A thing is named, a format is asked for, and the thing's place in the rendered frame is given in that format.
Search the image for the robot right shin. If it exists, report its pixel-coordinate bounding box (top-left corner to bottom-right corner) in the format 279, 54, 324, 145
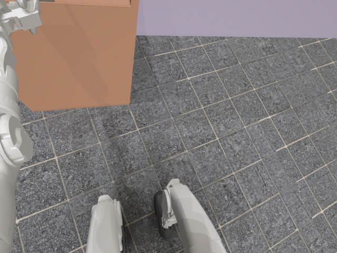
161, 179, 186, 228

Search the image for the cabinet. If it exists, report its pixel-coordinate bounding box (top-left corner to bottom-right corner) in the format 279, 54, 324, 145
5, 0, 139, 112

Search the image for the left robot hand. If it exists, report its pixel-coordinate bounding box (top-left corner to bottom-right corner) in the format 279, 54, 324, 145
0, 0, 43, 37

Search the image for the left robot forearm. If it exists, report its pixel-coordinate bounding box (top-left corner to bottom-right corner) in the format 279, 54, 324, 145
0, 26, 21, 121

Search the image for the robot right thigh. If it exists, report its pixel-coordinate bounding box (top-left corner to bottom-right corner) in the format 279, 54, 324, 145
162, 183, 227, 253

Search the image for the robot left upper arm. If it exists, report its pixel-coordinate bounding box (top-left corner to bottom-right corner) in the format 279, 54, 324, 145
0, 113, 33, 253

